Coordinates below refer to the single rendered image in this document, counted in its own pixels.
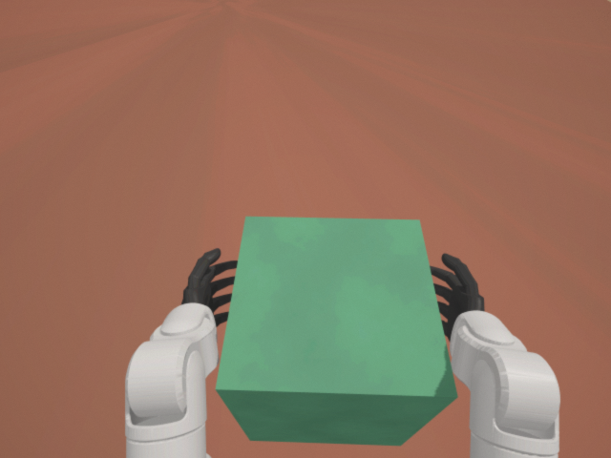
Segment right robot forearm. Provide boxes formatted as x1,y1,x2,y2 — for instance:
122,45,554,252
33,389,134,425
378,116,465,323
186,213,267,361
450,310,560,458

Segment right robot hand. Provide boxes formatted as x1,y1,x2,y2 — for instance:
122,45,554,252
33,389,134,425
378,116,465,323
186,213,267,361
430,254,485,341

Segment carton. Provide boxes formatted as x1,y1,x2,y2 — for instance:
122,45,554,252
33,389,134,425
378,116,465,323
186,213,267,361
216,217,458,446

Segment left robot hand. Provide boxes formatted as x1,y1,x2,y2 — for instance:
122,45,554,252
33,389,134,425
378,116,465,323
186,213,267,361
181,248,238,327

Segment left robot forearm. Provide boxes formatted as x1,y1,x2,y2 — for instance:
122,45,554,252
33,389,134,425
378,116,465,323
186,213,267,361
125,302,220,458

